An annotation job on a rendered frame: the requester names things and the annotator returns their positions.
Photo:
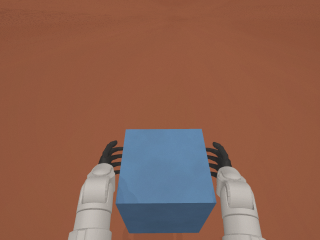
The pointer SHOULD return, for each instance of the left robot hand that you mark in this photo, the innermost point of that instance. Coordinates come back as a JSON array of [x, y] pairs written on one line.
[[107, 156]]

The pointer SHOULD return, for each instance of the left robot forearm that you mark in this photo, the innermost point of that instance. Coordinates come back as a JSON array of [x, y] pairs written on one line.
[[94, 209]]

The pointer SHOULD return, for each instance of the carton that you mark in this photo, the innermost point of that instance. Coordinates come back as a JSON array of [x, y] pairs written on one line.
[[165, 183]]

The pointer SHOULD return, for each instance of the right robot hand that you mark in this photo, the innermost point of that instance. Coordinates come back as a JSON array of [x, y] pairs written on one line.
[[222, 158]]

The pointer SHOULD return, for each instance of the right robot forearm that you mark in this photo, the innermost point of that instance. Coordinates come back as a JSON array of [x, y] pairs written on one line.
[[238, 206]]

